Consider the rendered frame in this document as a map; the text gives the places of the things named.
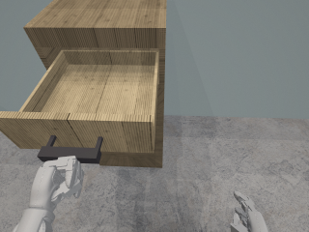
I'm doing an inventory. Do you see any robot left hand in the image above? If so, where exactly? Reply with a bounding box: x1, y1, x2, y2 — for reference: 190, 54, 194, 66
28, 156, 84, 212

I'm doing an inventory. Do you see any left robot forearm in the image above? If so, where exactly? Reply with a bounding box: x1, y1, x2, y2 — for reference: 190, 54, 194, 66
12, 207, 55, 232

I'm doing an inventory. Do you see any drawer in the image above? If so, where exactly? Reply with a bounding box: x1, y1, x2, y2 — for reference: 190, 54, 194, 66
0, 49, 159, 154

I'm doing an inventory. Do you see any handle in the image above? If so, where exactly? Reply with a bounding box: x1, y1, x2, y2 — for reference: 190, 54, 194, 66
37, 135, 103, 164

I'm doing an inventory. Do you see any cabinet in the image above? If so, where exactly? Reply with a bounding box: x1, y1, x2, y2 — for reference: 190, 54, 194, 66
23, 0, 167, 168

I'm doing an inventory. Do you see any robot right hand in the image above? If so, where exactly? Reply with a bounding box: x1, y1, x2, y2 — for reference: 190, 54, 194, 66
230, 190, 268, 232

